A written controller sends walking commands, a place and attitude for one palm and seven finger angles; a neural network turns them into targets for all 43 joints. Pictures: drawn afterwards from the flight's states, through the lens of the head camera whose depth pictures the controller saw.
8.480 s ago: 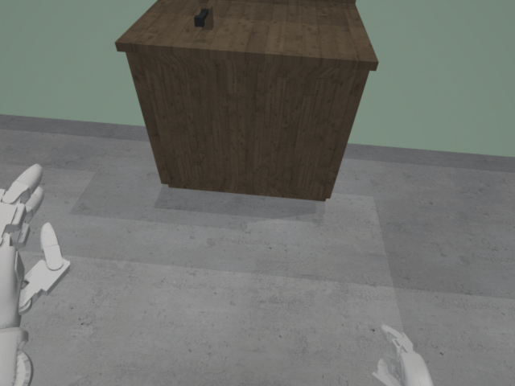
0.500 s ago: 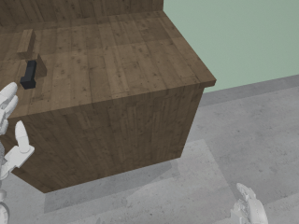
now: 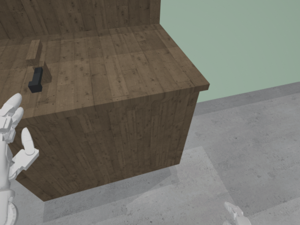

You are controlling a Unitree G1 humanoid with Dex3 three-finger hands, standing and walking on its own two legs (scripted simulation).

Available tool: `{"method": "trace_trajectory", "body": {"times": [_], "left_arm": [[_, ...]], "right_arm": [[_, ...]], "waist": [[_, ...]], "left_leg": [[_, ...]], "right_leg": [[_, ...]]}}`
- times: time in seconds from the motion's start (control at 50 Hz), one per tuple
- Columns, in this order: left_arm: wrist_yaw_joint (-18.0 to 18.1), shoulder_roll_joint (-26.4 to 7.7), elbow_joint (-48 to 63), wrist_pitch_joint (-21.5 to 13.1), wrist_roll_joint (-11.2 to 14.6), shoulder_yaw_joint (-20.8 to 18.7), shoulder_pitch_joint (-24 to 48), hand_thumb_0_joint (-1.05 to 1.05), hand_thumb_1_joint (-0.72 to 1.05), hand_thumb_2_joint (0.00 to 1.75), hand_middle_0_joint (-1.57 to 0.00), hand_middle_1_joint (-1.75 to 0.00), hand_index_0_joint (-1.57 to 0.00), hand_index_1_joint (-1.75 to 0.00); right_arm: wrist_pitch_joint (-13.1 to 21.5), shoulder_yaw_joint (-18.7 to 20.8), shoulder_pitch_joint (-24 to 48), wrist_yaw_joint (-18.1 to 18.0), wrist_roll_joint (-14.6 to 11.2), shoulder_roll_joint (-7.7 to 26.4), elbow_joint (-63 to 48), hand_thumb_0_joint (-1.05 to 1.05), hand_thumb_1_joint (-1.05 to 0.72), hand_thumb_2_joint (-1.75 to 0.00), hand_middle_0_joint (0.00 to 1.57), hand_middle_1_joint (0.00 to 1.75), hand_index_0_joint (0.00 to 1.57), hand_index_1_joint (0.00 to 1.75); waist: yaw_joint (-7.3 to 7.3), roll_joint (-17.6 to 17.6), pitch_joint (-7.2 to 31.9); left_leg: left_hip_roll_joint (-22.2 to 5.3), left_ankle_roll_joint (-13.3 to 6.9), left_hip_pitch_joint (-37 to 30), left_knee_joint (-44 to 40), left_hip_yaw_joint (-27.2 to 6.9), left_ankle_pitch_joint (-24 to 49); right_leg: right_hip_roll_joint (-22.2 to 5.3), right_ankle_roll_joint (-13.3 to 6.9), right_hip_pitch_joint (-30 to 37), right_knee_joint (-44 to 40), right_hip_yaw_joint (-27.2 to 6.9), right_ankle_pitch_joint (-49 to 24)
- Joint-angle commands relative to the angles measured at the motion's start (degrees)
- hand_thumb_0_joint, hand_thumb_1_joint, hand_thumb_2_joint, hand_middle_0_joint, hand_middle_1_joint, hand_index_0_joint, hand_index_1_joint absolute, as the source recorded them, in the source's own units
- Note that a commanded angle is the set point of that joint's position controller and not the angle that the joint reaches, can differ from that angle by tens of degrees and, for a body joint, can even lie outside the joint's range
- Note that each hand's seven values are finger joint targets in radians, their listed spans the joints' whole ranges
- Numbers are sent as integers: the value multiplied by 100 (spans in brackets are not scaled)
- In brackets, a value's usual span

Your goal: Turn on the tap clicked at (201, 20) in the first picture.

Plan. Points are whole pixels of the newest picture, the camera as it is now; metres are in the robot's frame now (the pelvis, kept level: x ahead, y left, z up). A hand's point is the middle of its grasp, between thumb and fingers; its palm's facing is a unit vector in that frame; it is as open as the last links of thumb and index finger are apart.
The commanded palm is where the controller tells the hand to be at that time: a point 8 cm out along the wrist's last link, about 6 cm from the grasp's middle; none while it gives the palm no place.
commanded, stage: come to a stop and stand still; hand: left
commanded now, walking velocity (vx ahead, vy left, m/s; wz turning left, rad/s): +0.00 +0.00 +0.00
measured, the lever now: (35, 86) +0.47 +0.40 +0.11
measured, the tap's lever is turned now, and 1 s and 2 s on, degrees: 0 0 0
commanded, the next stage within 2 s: look again from close up in 0.68 s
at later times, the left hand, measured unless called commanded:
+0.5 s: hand (18, 129) +0.26 +0.30 +0.17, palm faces +0.39 -0.84 -0.38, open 7.4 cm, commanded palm +0.20 +0.33 +0.18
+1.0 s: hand (17, 133) +0.25 +0.30 +0.17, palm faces +0.39 -0.85 -0.35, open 7.4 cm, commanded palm +0.19 +0.33 +0.18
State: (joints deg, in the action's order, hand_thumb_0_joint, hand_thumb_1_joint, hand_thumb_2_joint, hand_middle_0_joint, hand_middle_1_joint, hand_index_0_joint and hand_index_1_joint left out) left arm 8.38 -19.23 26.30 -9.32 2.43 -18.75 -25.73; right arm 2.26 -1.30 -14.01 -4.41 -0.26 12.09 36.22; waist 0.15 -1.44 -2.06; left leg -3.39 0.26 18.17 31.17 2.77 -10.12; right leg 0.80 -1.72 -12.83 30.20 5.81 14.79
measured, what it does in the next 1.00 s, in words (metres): shifts its weight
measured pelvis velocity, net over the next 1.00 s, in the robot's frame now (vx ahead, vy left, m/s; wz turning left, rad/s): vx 0.02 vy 0.05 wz -0.04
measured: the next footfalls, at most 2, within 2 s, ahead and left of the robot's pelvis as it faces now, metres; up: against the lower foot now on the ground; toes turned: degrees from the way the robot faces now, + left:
none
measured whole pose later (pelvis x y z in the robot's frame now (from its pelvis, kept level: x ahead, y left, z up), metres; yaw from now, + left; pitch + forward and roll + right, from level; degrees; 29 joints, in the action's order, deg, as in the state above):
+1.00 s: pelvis +0.02 +0.05 +0.01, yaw -2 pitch -1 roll -2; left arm 8.2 -19.1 28.7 -10.0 2.1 -20.3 -24.4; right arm 5.7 -2.0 -9.9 -2.5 1.2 11.6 31.9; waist 2.1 0.1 -4.1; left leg 0.9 -3.9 15.7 25.2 4.1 -9.3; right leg -1.6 2.4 -9.8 20.8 1.7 10.4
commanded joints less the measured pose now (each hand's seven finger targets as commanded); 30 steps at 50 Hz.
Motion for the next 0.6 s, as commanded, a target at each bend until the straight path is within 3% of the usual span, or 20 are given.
{"method": "trace_trajectory", "body": {"times": [0.0, 0.02, 0.04, 0.06, 0.08, 0.1, 0.14, 0.18, 0.2, 0.22, 0.28, 0.3, 0.36, 0.46, 0.5, 0.58], "left_arm": [[254, -5513, 2505, -1247, -43, -2623, 6064, 0, 90, 90, -20, -30, -20, -30], [68, -2237, 37, -844, -46, -1842, 3514, 0, 90, 90, -20, -30, -20, -30], [-36, -2107, -136, -848, 21, -1472, 2724, 0, 90, 90, -20, -30, -20, -30], [-105, -1826, -64, -893, -4, -1175, 2103, 0, 90, 90, -20, -30, -20, -30], [-176, -1271, 6, -863, 48, -750, 1397, 0, 90, 90, -20, -30, -20, -30], [-227, -845, 18, -829, 124, -472, 871, 0, 90, 90, -20, -30, -20, -30], [-239, -860, 672, -740, 103, -377, 589, 0, 90, 90, -20, -30, -20, -30], [-222, -1017, 855, -654, 49, -563, 456, 0, 90, 90, -20, -30, -20, -30], [-169, -1348, 989, -650, 25, -871, 575, 0, 90, 90, -20, -30, -20, -30], [-157, -1202, 924, -668, -13, -857, 457, 0, 90, 90, -20, -30, -20, -30], [-73, -1351, 1092, -723, -63, -1127, 679, 0, 90, 90, -20, -30, -20, -30], [-41, -1579, 1356, -756, -75, -1290, 959, 0, 90, 90, -20, -30, -20, -30], [-42, -1221, 1376, -747, -77, -990, 946, 0, 90, 90, -20, -30, -20, -30], [-52, -894, 1405, -613, -95, -658, 715, 0, 90, 90, -20, -30, -20, -30], [-56, -861, 1382, -548, -109, -626, 684, 0, 90, 90, -20, -30, -20, -30], [-60, -896, 1417, -469, -87, -689, 595, 0, 90, 90, -20, -30, -20, -30]], "right_arm": [[532, -371, -72, -390, -247, 732, -1526, 0, -90, -90, 20, 30, 20, 30], [763, 11, 600, -99, -227, 52, -1131, 0, -90, -90, 20, 30, 20, 30], [875, 128, 489, 3, -9, 545, -1127, 0, -90, -90, 20, 30, 20, 30], [921, 225, 184, 106, 32, 638, -1150, 0, -90, -90, 20, 30, 20, 30], [958, 247, 168, 208, -10, 631, -1207, 0, -90, -90, 20, 30, 20, 30], [1000, 260, 170, 320, -13, 633, -1262, 0, -90, -90, 20, 30, 20, 30], [1017, 260, 410, 377, -29, 707, -1290, 0, -90, -90, 20, 30, 20, 30], [1023, 237, 570, 308, 26, 735, -1290, 0, -90, -90, 20, 30, 20, 30], [1012, 247, 647, 259, 55, 798, -1316, 0, -90, -90, 20, 30, 20, 30], [1012, 220, 652, 232, 63, 746, -1334, 0, -90, -90, 20, 30, 20, 30], [983, 193, 692, 156, 107, 718, -1381, 0, -90, -90, 20, 30, 20, 30], [974, 185, 732, 131, 143, 716, -1384, 0, -90, -90, 20, 30, 20, 30], [1013, 181, 692, 142, 151, 688, -1359, 0, -90, -90, 20, 30, 20, 30], [1018, 219, 682, 224, 171, 708, -1246, 0, -90, -90, 20, 30, 20, 30], [976, 250, 668, 245, 167, 740, -1197, 0, -90, -90, 20, 30, 20, 30], [808, 247, 729, 263, 150, 676, -1226, 0, -90, -90, 20, 30, 20, 30]], "waist": [[-293, -602, -71], [46, -25, 689], [134, -293, 714], [152, -114, 758], [180, 86, 682], [186, 160, 727], [128, 345, 371], [109, 148, 119], [131, -277, 76], [126, -361, 157], [138, -494, 376], [146, -665, 499], [130, -679, 746], [115, -323, 1094], [102, -445, 1149], [99, -335, 1165]], "left_leg": [[33, -183, 75, -675, -366, -922], [-239, -164, -364, -272, -263, -654], [-53, -32, -532, -172, -261, -697], [115, 0, -402, 61, -136, -768], [205, 10, -382, 153, -91, -710], [226, 17, -355, 66, -116, -600], [182, 54, -594, -252, -157, -618], [42, 32, -558, -798, -260, -983], [-33, 30, -463, -1156, -345, -1107], [-166, -38, -297, -1434, -515, -1425], [-271, -120, -72, -1748, -691, -1641], [-259, -103, -180, -1771, -684, -1479], [-260, -107, -527, -1604, -626, -880], [-155, -21, -1124, -1076, -413, 956], [-134, 85, -1280, -1004, -391, 1685], [-178, 106, -1282, -918, -398, 1963]], "right_leg": [[-292, 318, -352, -1021, -705, 636], [-502, 81, -603, -822, -541, 1071], [-580, -113, -391, -1060, -1171, 462], [-831, -138, -249, -1209, -1449, 265], [-974, -179, -192, -1315, -1557, 317], [-968, -222, -11, -1261, -1456, 214], [-749, -139, -474, -1375, -1206, 755], [-409, 22, -720, -1363, -859, 1325], [-233, 83, -577, -1211, -710, 1209], [-135, 135, -346, -1043, -565, 1021], [-62, 158, 179, -809, -500, 450], [-57, 153, 254, -778, -481, 333], [-100, 125, 368, -790, -460, -151], [-125, 144, 399, -859, -459, -1109], [-85, 158, 350, -750, -387, -1281], [-81, 176, 330, -746, -380, -1270]]}}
